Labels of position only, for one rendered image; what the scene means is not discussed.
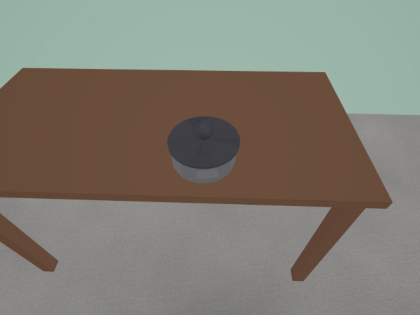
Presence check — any knob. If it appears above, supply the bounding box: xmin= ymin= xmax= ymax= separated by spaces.
xmin=192 ymin=117 xmax=215 ymax=140

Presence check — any table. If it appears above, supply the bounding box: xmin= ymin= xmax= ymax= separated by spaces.
xmin=0 ymin=68 xmax=392 ymax=281

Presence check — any pot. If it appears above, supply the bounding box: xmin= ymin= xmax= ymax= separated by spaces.
xmin=171 ymin=155 xmax=236 ymax=184

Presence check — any lid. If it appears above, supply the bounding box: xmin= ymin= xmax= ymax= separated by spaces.
xmin=167 ymin=116 xmax=240 ymax=169

